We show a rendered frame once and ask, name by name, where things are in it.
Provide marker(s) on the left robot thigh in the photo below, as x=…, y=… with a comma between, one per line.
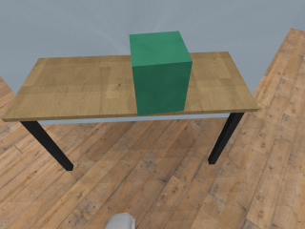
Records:
x=121, y=221

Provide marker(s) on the carton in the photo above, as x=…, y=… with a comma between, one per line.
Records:
x=161, y=70

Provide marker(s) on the table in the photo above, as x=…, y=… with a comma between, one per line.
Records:
x=87, y=87

